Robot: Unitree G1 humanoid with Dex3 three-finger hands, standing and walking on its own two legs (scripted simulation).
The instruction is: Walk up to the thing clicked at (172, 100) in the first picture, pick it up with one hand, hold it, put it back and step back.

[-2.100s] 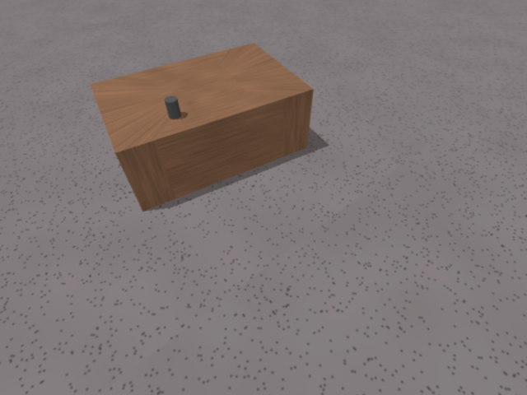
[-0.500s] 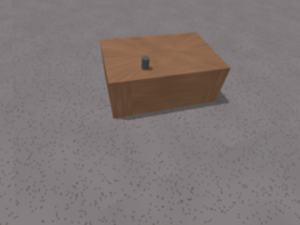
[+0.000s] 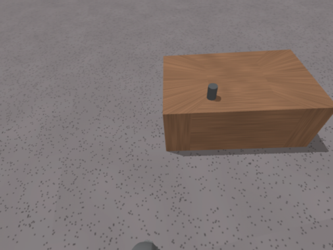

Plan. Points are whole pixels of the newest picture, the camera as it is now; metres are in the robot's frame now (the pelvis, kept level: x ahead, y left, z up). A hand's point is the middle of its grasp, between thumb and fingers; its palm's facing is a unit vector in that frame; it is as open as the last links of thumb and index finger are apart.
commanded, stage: walk up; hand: right
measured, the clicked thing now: (212, 91) +1.05 -0.17 -0.34
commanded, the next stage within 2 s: none
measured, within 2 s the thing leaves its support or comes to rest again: neither
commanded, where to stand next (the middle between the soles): +0.60 -0.03 m, yaw +5 degrees
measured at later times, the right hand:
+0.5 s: hand (278, 211) +0.27 -0.26 -0.13, palm faces -0.07 +0.91 -0.40, open 7.4 cm
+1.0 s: hand (268, 151) +0.48 -0.30 -0.14, palm faces -0.15 +0.91 -0.40, open 7.4 cm
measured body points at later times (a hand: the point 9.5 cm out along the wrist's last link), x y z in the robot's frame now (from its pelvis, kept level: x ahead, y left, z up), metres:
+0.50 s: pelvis +0.21 +0.01 +0.00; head +0.22 +0.03 +0.45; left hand +0.25 +0.34 -0.12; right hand +0.28 -0.31 -0.10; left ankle +0.18 +0.13 -0.74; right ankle +0.33 -0.15 -0.70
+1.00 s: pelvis +0.39 -0.03 -0.01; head +0.40 -0.01 +0.44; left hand +0.40 +0.29 -0.13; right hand +0.49 -0.34 -0.11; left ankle +0.48 +0.09 -0.74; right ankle +0.37 -0.15 -0.74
